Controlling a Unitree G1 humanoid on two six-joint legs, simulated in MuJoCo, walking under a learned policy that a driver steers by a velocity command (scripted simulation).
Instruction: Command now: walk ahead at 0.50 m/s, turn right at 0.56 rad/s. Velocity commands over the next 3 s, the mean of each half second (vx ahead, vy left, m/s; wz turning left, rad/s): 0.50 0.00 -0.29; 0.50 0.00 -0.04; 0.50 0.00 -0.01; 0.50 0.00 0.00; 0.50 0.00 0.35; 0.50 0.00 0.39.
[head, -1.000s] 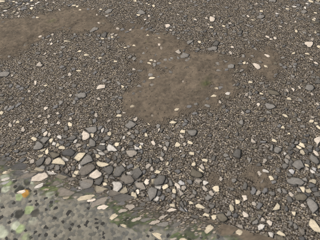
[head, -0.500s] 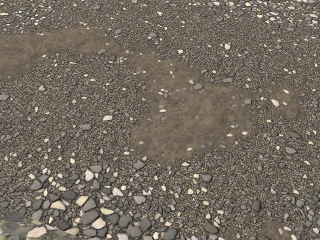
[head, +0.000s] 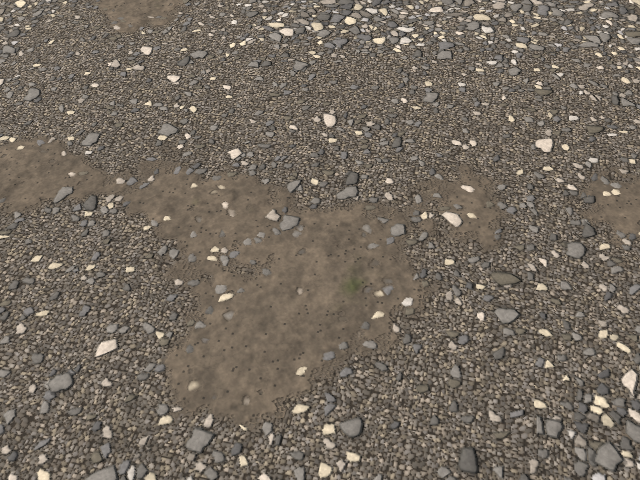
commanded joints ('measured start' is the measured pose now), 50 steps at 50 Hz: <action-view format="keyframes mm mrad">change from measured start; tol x32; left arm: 1 -56 116 20 -110 4 -19 29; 25 281 26 -30 24 -2 -38 58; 43 -468 -8 -24 -195 25 -39 7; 50 25 136 37 -51 23 -29 41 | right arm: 1 17 -116 -38 -83 -22 14 -2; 17 -304 -33 28 -182 -29 -26 114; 24 431 -153 -6 102 -59 -23 88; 31 32 -85 22 50 -28 -18 29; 50 209 -133 10 90 12 -10 20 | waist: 1 -59 -20 -19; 20 42 -114 57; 25 -106 361 -279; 32 49 77 56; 50 100 -184 -232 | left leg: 1 -218 68 -49 -147 98 -23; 10 -196 1 -9 -658 899 7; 19 -64 52 -20 -862 880 20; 22 366 125 -6 -1090 1038 53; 24 1038 214 -63 -561 1368 90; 28 747 437 -650 -988 270 322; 32 60 169 -195 -1077 552 204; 46 516 152 -51 -783 1041 124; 49 -195 -81 -72 -16 -125 24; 50 -288 -25 -64 19 -71 21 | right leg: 1 139 -272 432 -315 439 -221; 19 157 -173 341 151 95 -40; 22 135 -105 274 672 269 17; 24 -486 63 264 1376 -576 90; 27 -800 -62 151 1348 -311 124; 34 -260 -194 72 273 401 148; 43 -375 -106 8 -132 330 54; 46 17 -41 -41 -187 311 -12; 48 772 -409 495 -166 344 -246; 50 666 -452 633 -337 144 -242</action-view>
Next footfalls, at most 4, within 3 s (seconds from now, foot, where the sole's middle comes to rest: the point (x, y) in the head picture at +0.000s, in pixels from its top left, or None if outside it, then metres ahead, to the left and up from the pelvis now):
0.46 left None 0.43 0.18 -0.95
0.94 right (369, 421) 0.71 -0.05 -0.95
1.44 left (292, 318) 1.01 0.15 -0.95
2.00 right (388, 250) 1.26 -0.13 -0.95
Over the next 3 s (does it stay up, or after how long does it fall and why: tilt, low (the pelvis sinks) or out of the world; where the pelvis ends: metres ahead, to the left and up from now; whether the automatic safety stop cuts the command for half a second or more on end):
stays up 1.65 0.01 -0.17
